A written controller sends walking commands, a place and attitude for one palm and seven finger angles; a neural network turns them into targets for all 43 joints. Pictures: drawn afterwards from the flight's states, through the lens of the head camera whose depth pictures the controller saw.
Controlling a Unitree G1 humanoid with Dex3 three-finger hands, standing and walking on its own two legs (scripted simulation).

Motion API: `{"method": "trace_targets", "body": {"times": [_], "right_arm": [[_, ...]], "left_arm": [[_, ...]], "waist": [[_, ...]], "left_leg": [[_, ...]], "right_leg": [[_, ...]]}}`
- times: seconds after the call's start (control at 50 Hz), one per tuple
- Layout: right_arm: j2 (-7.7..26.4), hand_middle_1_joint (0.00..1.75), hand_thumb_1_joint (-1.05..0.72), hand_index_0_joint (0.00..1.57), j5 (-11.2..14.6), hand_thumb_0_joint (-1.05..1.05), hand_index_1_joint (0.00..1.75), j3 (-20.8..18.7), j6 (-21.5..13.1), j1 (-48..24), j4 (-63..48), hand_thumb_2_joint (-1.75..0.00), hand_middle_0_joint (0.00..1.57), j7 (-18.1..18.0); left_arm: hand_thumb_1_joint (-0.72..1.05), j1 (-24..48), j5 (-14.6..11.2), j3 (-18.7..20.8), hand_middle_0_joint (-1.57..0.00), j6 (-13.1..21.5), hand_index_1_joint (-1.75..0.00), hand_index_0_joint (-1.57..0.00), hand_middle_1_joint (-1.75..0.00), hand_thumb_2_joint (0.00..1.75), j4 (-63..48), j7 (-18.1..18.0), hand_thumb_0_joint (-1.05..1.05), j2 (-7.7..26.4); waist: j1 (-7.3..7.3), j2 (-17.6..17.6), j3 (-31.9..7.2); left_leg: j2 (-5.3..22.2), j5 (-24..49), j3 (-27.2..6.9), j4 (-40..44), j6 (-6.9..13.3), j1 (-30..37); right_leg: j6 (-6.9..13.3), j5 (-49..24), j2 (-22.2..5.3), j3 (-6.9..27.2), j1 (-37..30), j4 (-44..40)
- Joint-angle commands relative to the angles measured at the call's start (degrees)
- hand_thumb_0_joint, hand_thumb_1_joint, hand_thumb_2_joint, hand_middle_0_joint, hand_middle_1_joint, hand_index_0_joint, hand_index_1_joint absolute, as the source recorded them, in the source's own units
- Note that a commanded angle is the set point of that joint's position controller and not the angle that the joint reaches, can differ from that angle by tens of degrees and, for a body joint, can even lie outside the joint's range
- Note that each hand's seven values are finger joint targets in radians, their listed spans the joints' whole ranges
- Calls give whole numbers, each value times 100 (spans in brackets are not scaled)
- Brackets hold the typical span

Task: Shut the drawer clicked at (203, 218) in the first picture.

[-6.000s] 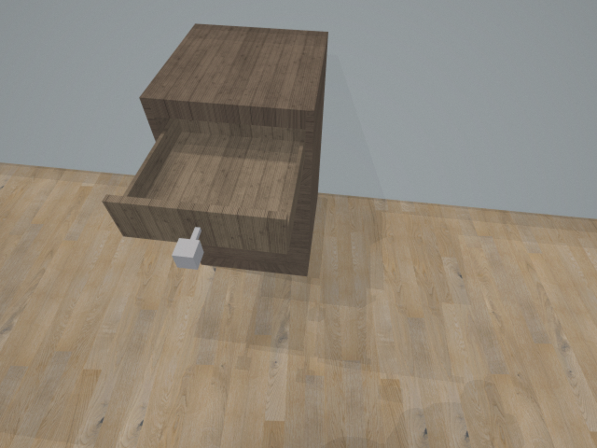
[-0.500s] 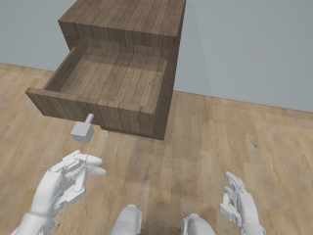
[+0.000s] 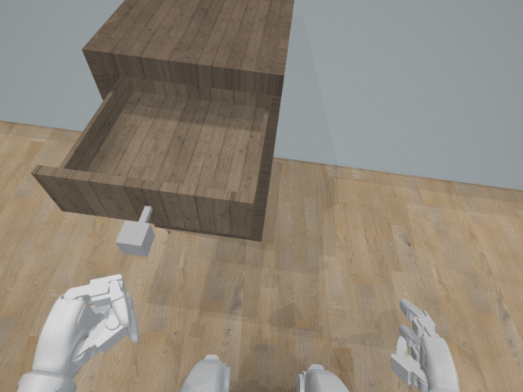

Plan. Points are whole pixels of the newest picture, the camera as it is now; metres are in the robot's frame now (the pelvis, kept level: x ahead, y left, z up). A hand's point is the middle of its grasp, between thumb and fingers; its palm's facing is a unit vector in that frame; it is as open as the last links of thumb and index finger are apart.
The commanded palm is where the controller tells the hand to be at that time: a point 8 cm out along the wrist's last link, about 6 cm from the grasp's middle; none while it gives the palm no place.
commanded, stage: raise the hand and make a fist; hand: left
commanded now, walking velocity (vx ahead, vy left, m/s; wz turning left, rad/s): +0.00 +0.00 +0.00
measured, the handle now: (140, 228) +0.39 +0.24 -0.04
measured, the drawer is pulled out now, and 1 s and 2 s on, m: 0.30 0.30 0.30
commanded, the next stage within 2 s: bring the fist close to the handle in 0.74 s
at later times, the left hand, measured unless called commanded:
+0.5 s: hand (106, 328) +0.19 +0.21 +0.05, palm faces -0.06 -1.00 -0.05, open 3.3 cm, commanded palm +0.17 +0.26 +0.06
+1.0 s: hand (119, 323) +0.20 +0.20 +0.04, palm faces -0.05 -1.00 -0.06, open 3.3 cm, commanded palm +0.19 +0.26 +0.04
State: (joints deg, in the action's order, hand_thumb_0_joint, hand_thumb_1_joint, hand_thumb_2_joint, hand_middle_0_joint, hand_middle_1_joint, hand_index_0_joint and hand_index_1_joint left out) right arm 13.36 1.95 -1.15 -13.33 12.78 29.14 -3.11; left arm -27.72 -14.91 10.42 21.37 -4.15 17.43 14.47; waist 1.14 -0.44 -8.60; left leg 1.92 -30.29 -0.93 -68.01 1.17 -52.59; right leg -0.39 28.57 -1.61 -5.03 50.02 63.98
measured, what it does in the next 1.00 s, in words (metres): stands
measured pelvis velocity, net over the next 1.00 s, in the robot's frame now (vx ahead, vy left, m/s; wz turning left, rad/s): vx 0.01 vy -0.01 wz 0.01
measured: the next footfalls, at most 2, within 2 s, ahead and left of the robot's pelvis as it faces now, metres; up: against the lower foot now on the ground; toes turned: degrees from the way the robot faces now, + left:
none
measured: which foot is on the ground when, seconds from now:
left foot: down 0.00-1.00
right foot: down 0.00-1.00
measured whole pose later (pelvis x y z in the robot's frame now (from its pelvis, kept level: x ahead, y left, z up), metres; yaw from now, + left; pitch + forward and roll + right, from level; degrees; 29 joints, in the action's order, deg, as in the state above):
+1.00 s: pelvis +0.01 -0.01 +0.00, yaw +0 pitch +16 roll -3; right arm 12.8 2.0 0.3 -12.0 12.7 29.0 -3.1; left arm -27.5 -17.1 13.5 21.8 -1.9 21.9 15.7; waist 0.6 -1.7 -9.4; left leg 2.2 -31.5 -2.2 -68.8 0.3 -53.5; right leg 0.3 30.1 -1.2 -6.1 50.6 64.7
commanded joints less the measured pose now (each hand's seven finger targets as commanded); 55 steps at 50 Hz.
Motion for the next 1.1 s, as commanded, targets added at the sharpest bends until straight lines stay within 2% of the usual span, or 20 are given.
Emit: {"method": "trace_targets", "body": {"times": [0.0,0.14,0.18,0.22,0.26,0.32,0.38,0.44,0.5,0.64,0.68,0.74,0.8,0.9,0.92,0.94,0.98,1.0,1.04,1.08], "right_arm": [[683,30,-90,20,1,0,30,-256,-203,-279,-916,-90,20,16],[655,30,-90,20,-17,0,30,-233,-132,-286,-958,-90,20,42],[657,30,-90,20,-23,0,30,-228,-127,-324,-945,-90,20,33],[634,30,-90,20,-17,0,30,-238,-137,-312,-964,-90,20,49],[643,30,-90,20,-1,0,30,-247,-126,-317,-943,-90,20,46],[653,30,-90,20,7,0,30,-249,-144,-324,-924,-90,20,42],[667,30,-90,20,-3,0,30,-235,-167,-366,-888,-90,20,32],[654,30,-90,20,11,0,30,-269,-176,-359,-941,-90,20,43],[652,30,-90,20,14,0,30,-247,-169,-347,-952,-90,20,40],[624,30,-90,20,40,0,30,-283,-117,-354,-979,-90,20,32],[651,30,-90,20,47,0,30,-263,-90,-398,-965,-90,20,3],[654,30,-90,20,50,0,30,-233,-111,-346,-1002,-90,20,-13],[663,30,-90,20,44,0,30,-236,-136,-307,-965,-90,20,-33],[708,30,-90,20,25,0,30,-222,-155,-314,-847,-90,20,-49],[713,30,-90,20,19,0,30,-220,-166,-332,-841,-90,20,-43],[723,30,-90,20,8,0,30,-213,-185,-311,-847,-90,20,-42],[750,30,-90,20,-9,0,30,-221,-189,-304,-789,-90,20,-62],[746,30,-90,20,-9,0,30,-230,-194,-281,-791,-90,20,-57],[739,30,-90,20,-2,0,30,-221,-214,-303,-792,-90,20,-33],[761,30,-90,20,-17,0,30,-225,-206,-286,-747,-90,20,-32]], "left_arm": [[90,-133,-88,407,-138,320,-158,-138,-158,90,-1264,35,0,609],[90,-200,-190,510,-140,254,-160,-140,-160,90,-1348,232,0,631],[90,-241,-219,691,-140,242,-160,-140,-160,90,-1336,266,0,786],[90,-398,-266,647,-140,257,-160,-140,-160,90,-1472,347,0,698],[90,-377,-317,705,-140,237,-160,-140,-160,90,-1404,412,0,729],[90,-462,-345,730,-140,237,-160,-140,-160,90,-1481,487,0,761],[90,-321,-368,640,-140,212,-160,-140,-160,90,-1377,482,0,700],[90,-586,-378,757,-140,230,-160,-140,-160,90,-1397,463,0,753],[90,-465,-330,730,-140,265,-160,-140,-160,90,-1604,374,0,798],[90,-629,-313,744,-140,285,-160,-140,-160,90,-1443,245,0,757],[90,-498,-306,808,-140,278,-160,-140,-160,90,-1324,243,0,845],[90,-405,-327,720,-140,313,-160,-140,-160,90,-1410,281,0,788],[90,-317,-342,746,-140,312,-160,-140,-160,90,-1331,302,0,819],[90,18,-325,758,-140,362,-160,-140,-160,90,-794,396,0,805],[90,94,-335,766,-140,393,-160,-140,-160,90,-758,417,0,808],[90,260,-345,720,-140,426,-160,-140,-160,90,-785,445,0,813],[90,424,-363,950,-140,480,-160,-140,-160,90,-635,476,0,1018],[90,420,-372,976,-140,522,-160,-140,-160,90,-658,514,0,1007],[90,528,-388,795,-140,541,-160,-140,-160,90,-690,567,0,881],[90,680,-388,879,-140,526,-160,-140,-160,90,-583,559,0,980]], "waist": [[-58,-531,-904],[-50,-444,-992],[-90,-474,-1030],[-120,-533,-1228],[-69,-330,-1119],[-87,-466,-1174],[-13,-300,-986],[-117,-387,-1088],[-120,-541,-1147],[-94,-347,-948],[-47,-282,-766],[-57,-474,-865],[-22,-338,-952],[41,-195,-754],[9,-348,-787],[50,-314,-846],[7,-200,-1050],[-45,-319,-1223],[-17,-476,-1250],[-6,-379,-1326]], "left_leg": [[-143,1339,-275,1343,-38,1152],[-152,1680,-277,1238,-60,1233],[-162,1823,-283,1189,-58,1207],[-162,2068,-270,1182,-76,1360],[-150,2012,-295,1179,-75,1297],[-152,2152,-294,1172,-71,1355],[-158,1889,-330,1153,-48,1192],[-179,1787,-290,1197,-67,1162],[-172,1805,-292,1221,-62,1230],[-187,1405,-232,1229,-42,1012],[-177,1210,-244,1229,-25,893],[-194,1174,-221,1248,-22,972],[-191,1186,-215,1180,-3,963],[-194,1052,-212,996,0,657],[-203,1064,-196,968,-9,634],[-205,1080,-183,908,2,607],[-199,1235,-180,770,19,509],[-201,1350,-162,744,7,569],[-197,1422,-156,711,4,625],[-189,1503,-176,619,19,517]], "right_leg": [[223,-704,301,-44,-558,-865],[206,-1050,311,-70,-659,-848],[228,-1151,326,-53,-719,-804],[217,-1324,301,-59,-800,-794],[202,-1303,323,-75,-777,-835],[206,-1358,306,-66,-798,-819],[205,-1150,324,-81,-688,-838],[209,-1056,290,-52,-767,-856],[227,-1015,291,-51,-744,-821],[204,-736,284,9,-742,-951],[209,-544,304,23,-671,-994],[211,-510,277,53,-688,-1008],[192,-543,286,86,-692,-1029],[193,-415,289,114,-439,-931],[205,-423,273,133,-436,-887],[196,-452,260,151,-422,-868],[211,-602,281,190,-479,-749],[216,-729,268,195,-498,-676],[211,-834,262,175,-406,-609],[215,-905,282,168,-374,-509]]}}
